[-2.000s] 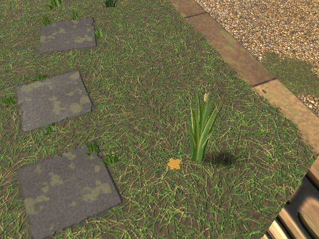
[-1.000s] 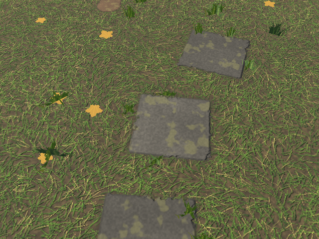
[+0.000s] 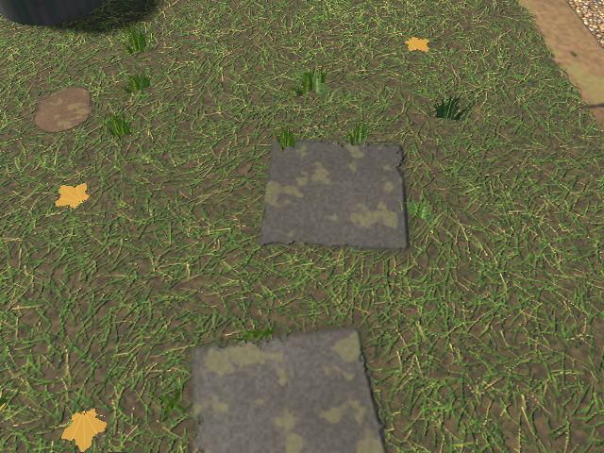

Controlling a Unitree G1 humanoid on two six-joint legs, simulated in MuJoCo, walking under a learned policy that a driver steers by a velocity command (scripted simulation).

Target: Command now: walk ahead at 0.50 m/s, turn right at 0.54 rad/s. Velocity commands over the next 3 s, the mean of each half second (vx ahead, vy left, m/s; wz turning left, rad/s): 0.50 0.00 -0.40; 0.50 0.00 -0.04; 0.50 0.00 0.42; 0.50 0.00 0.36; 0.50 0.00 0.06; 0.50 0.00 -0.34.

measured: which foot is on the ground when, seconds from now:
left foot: up 0.00-0.40, down 0.42-0.96, up 0.98-1.00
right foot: down 0.00-0.42, up 0.44-0.94, down 0.96-1.00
